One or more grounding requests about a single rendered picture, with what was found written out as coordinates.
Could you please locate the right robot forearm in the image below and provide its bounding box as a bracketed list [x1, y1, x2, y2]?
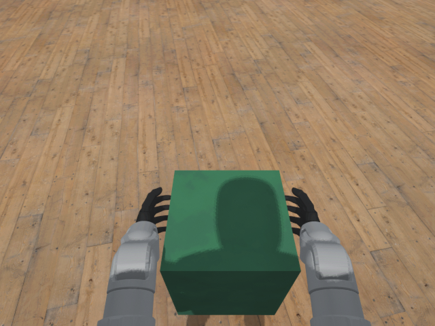
[300, 221, 371, 326]

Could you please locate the left robot hand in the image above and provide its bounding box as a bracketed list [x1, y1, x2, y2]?
[136, 187, 171, 234]

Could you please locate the right robot hand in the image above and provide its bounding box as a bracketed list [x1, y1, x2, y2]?
[285, 187, 320, 236]

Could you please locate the left robot forearm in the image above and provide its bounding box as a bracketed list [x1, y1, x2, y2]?
[97, 221, 160, 326]

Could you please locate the carton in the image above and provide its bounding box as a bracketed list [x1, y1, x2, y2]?
[160, 170, 301, 315]

